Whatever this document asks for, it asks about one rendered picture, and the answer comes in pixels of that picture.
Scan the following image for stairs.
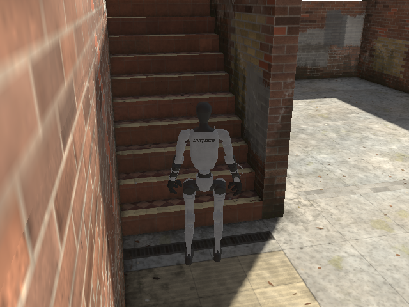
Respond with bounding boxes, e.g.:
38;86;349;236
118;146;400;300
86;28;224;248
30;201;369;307
106;0;263;236

